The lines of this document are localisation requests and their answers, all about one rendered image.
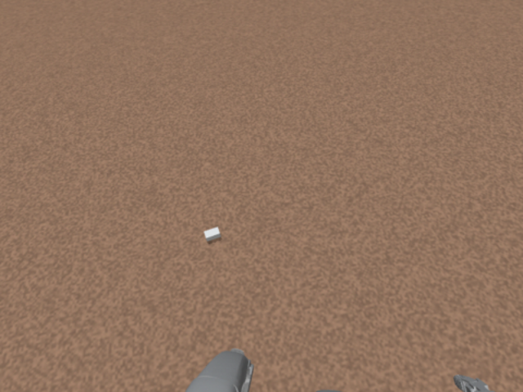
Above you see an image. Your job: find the right robot hand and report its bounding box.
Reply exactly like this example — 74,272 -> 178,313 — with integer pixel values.
454,375 -> 494,392

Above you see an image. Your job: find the small box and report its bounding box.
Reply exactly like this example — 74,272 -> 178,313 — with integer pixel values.
204,227 -> 221,241

